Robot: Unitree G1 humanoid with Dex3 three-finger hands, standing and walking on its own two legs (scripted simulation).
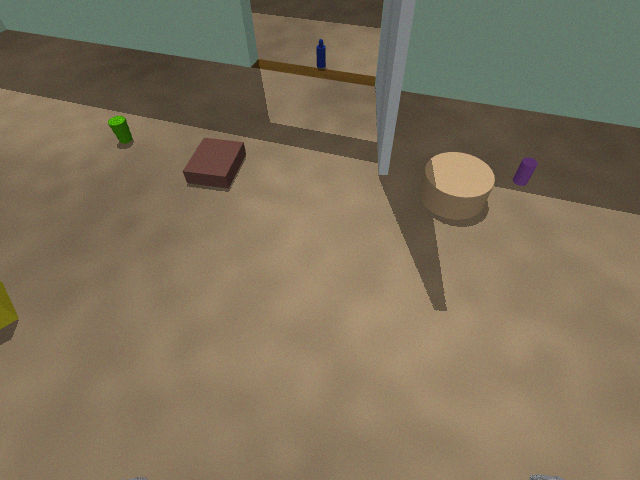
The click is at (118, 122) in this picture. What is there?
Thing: tapered cup
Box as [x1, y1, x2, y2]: [108, 116, 132, 143]
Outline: 110,118 108,120 108,123 120,142 125,143 130,141 132,138 124,117 115,116
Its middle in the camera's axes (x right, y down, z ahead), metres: -1.04 -0.58 +2.01
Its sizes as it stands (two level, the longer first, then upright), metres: 0.086 0.086 0.120
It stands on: the floor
